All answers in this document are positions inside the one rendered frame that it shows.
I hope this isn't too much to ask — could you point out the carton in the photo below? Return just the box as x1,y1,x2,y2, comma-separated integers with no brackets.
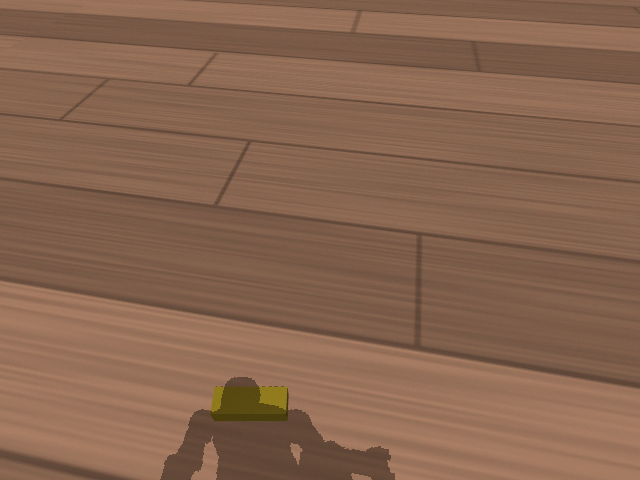
210,387,289,421

